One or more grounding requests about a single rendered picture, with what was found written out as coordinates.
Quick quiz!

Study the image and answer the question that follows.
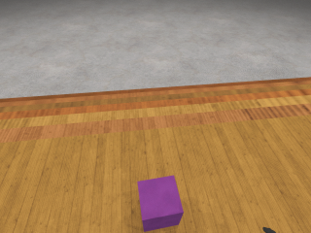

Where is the carton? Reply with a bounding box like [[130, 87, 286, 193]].
[[137, 175, 184, 232]]

